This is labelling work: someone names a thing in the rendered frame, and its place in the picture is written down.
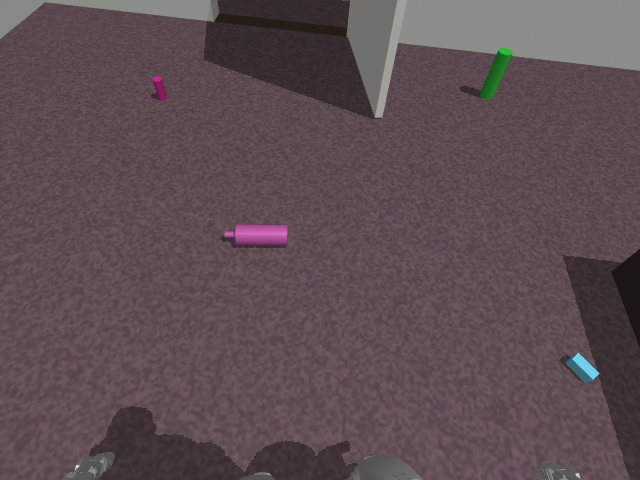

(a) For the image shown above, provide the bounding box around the left robot hand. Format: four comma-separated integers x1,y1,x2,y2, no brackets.
62,452,115,480

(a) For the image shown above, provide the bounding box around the right robot hand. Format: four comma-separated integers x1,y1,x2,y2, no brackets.
537,461,581,480

